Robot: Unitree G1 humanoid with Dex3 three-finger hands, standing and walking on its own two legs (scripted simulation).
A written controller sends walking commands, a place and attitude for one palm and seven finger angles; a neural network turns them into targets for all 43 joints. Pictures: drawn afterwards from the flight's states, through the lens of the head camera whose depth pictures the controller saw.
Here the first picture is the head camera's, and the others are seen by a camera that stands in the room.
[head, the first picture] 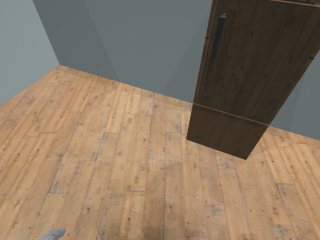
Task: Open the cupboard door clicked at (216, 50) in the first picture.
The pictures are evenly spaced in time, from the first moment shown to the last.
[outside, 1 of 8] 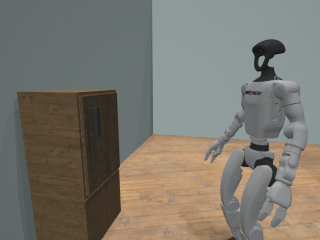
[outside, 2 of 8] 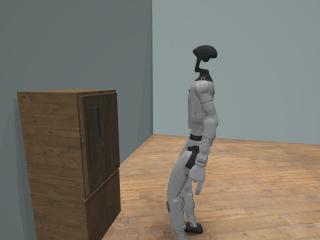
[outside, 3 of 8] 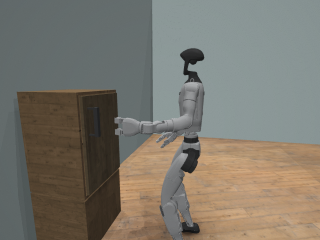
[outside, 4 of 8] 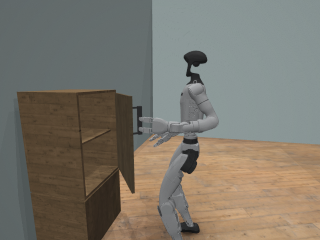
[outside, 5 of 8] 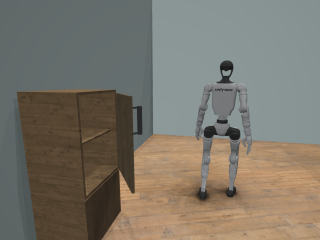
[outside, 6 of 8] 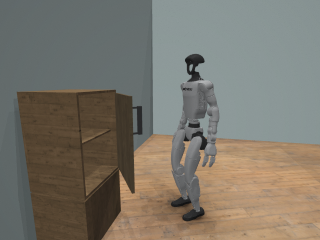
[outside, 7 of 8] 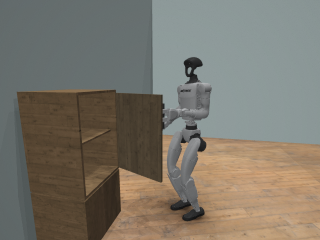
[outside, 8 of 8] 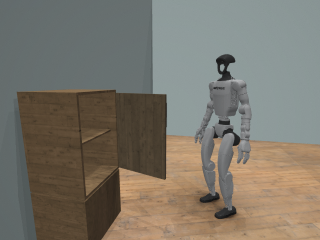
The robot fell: no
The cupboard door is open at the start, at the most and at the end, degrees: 0 77 74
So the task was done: yes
